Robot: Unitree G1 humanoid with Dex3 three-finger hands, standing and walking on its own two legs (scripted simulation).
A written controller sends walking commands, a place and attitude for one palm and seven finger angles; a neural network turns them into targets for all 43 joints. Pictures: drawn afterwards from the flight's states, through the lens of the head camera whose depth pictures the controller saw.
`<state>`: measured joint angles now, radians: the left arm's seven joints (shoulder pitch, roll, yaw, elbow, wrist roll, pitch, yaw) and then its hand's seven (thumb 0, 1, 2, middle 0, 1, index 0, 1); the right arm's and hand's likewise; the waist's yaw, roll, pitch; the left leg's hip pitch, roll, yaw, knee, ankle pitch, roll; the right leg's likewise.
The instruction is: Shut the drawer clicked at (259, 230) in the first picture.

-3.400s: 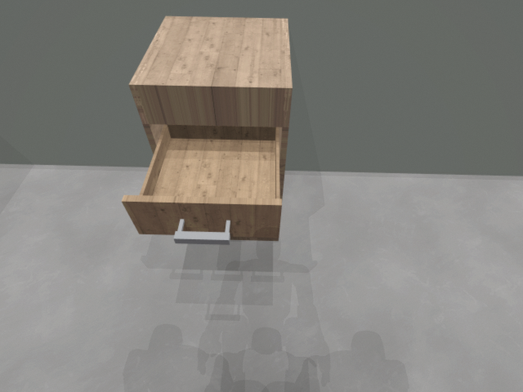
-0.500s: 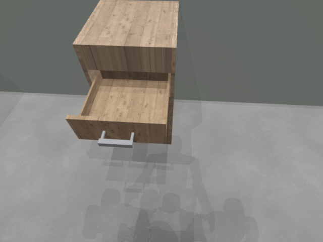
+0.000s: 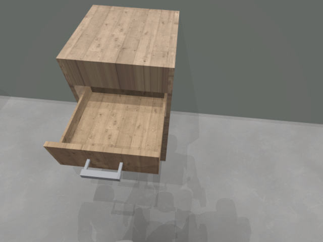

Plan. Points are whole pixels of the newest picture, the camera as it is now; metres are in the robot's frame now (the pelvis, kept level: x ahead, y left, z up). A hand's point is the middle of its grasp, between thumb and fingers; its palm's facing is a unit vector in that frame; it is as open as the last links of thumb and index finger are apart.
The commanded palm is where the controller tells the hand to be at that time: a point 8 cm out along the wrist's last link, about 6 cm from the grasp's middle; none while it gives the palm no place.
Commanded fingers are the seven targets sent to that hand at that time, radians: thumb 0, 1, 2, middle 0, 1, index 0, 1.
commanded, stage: come to a stop and stand still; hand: left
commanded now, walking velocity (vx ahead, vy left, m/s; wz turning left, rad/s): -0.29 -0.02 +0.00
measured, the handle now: (102, 169) +0.35 +0.23 -0.19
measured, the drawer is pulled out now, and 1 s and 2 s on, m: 0.29 0.29 0.29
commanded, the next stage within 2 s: look again from close up in 1.18 s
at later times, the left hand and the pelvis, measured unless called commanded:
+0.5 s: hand out of the picture +0.11 +0.20 -0.16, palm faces +0.07 -0.96 -0.28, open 7.4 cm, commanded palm none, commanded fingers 0.00 0.90 0.90 -0.20 -0.30 -0.20 -0.30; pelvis +0.04 -0.02 +0.01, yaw +2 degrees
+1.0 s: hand out of the picture +0.02 +0.15 -0.16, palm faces +0.04 -0.97 -0.24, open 7.4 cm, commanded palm none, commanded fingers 0.00 0.90 0.90 -0.20 -0.30 -0.20 -0.30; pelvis +0.00 -0.02 +0.00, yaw +0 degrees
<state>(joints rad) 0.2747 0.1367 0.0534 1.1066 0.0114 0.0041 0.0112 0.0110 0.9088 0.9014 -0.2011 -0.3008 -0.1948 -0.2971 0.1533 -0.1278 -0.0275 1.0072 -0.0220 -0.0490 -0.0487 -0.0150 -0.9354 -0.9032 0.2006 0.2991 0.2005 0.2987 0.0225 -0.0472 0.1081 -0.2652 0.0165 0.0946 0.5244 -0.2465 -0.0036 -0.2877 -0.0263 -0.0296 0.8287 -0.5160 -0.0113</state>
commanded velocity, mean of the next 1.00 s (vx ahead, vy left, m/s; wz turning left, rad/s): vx -0.07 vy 0.03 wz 0.00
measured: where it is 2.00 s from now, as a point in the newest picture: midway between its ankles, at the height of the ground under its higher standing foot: outside the picture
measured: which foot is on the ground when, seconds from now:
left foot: down 0.00-0.10, up 0.12-0.34, down 0.36-1.00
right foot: up 0.00-0.04, down 0.06-1.00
